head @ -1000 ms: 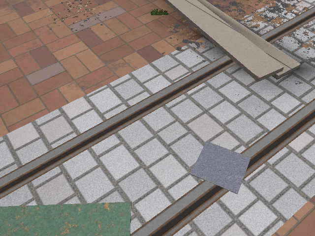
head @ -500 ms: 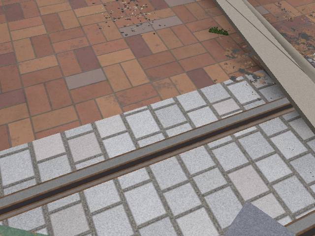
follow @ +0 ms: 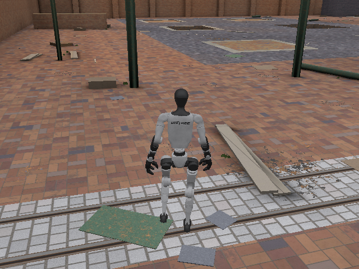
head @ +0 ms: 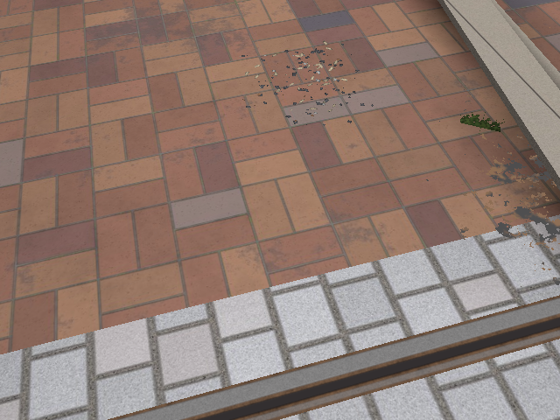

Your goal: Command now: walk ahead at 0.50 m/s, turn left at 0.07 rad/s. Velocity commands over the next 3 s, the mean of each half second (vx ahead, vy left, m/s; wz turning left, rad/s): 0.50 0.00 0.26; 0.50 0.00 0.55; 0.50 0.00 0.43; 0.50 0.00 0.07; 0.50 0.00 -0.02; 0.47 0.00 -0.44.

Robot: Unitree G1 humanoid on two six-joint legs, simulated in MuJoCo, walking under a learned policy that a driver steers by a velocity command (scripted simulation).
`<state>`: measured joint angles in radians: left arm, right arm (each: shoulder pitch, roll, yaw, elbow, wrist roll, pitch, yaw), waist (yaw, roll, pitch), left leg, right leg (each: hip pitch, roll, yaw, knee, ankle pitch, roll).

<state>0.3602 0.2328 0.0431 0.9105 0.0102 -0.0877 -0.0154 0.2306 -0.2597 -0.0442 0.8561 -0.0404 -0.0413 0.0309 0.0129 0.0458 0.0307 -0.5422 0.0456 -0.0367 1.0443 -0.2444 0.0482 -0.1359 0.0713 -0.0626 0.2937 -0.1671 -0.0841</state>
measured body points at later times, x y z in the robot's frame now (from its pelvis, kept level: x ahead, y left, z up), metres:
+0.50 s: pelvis +0.26 +0.07 +0.00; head +0.28 +0.09 +0.44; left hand +0.32 +0.34 -0.14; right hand +0.35 -0.20 -0.13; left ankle +0.27 +0.12 -0.75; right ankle +0.28 -0.09 -0.67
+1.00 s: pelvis +0.54 +0.08 -0.01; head +0.57 +0.08 +0.44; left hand +0.58 +0.38 -0.11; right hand +0.69 -0.17 -0.14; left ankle +0.39 +0.14 -0.66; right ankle +0.63 +0.01 -0.75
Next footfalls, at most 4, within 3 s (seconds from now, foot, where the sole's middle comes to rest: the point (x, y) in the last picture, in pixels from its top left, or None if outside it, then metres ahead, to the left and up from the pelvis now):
0.30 left None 0.31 0.12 -0.78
0.86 right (297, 352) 0.66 0.03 -0.78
1.38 left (176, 312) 0.78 0.35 -0.78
1.94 right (173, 211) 1.14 0.41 -0.78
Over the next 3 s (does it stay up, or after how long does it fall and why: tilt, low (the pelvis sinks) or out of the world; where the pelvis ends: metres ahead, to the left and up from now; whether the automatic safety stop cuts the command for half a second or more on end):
stays up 1.38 0.71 -0.02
